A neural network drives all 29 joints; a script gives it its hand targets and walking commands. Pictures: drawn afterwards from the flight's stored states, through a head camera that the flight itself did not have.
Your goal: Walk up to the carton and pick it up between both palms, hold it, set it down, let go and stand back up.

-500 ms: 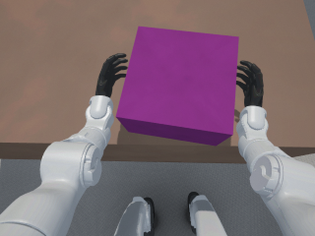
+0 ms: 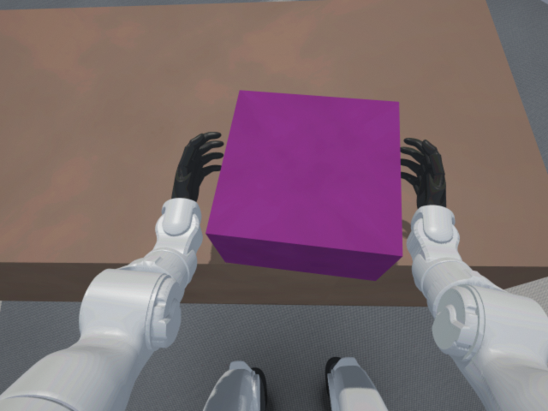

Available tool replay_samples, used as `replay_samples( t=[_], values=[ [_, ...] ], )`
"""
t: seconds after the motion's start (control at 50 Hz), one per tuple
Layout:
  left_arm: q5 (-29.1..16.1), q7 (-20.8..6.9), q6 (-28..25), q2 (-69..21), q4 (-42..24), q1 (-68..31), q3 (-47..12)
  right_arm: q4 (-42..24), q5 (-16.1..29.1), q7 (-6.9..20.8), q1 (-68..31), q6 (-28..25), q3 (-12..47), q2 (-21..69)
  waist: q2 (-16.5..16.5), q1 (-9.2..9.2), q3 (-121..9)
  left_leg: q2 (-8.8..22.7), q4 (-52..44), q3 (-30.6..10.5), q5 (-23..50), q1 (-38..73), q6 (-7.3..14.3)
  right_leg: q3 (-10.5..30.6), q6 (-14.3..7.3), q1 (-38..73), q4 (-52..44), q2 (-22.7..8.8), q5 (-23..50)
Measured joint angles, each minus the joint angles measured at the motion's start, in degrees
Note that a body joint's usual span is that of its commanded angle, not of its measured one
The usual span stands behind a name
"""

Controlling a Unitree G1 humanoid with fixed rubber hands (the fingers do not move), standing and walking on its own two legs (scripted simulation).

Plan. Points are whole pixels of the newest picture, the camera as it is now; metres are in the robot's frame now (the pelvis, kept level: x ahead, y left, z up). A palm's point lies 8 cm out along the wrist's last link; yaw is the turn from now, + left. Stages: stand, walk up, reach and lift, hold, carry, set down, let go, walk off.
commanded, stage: reach and lift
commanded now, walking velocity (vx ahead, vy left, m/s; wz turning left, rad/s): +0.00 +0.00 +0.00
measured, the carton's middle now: (307, 186) +0.46 -0.04 -0.07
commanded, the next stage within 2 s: none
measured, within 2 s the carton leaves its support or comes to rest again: leaves its support in 0.16 s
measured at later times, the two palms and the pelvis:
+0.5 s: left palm (178, 191) +0.40 +0.14 +0.05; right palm (451, 185) +0.40 -0.22 +0.05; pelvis -0.01 +0.00 +0.01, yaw +0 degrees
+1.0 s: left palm (156, 159) +0.40 +0.14 +0.13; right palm (486, 134) +0.41 -0.22 +0.14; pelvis +0.00 -0.03 +0.05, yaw +2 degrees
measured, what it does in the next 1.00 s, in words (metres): stands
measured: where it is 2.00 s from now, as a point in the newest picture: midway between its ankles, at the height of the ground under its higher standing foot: outside the picture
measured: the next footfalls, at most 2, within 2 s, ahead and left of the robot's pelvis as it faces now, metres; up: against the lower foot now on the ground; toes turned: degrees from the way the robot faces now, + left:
none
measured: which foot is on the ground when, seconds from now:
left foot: down 0.00-1.00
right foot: down 0.00-1.00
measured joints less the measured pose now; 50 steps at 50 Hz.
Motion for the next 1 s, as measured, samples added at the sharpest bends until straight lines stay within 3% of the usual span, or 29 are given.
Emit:
replay_samples(
  t=[0.2,0.4,0.56,0.8,1.0],
  values=[
    [-4.06,0.99,2.71,-0.57,0.01,1.97,-4.85,-3.57,4.17,-0.38,2.44,6.12,7.32,0.03,-0.02,0.00,-1.64,0.00,0.00,0.00,0.02,1.38,0.00,0.01,0.00,1.37,0.00,0.01,0.03],
    [-7.98,2.69,6.07,-1.97,-1.50,4.36,-8.59,-8.21,6.80,-1.19,4.26,12.71,10.76,0.12,-0.01,0.00,-2.54,0.00,-0.10,0.00,0.03,5.22,-0.08,0.03,0.00,5.17,-0.01,0.01,0.04],
    [-8.55,2.87,10.49,-1.82,-3.35,4.12,-9.02,-12.15,8.02,-1.24,4.48,18.72,11.47,0.13,-0.07,0.00,-2.45,0.00,-1.53,-0.01,0.37,11.23,-0.14,0.00,-0.13,10.88,-0.83,0.01,0.05],
    [-8.55,1.99,18.15,-0.85,-5.53,2.40,-9.02,-15.44,9.89,-1.91,3.91,26.42,12.11,0.15,-2.95,0.00,-0.49,-0.53,-8.93,-0.01,2.60,23.19,-0.96,-0.14,-1.20,21.45,-4.98,-0.55,0.41],
    [-8.54,1.92,22.64,-0.28,-13.04,7.77,-9.03,-20.49,12.92,-3.79,6.50,30.89,18.39,0.25,-3.30,0.01,1.57,-0.65,-17.59,-0.01,5.70,31.48,-1.38,-0.29,-1.55,29.18,-12.24,-0.75,2.67]
  ],
)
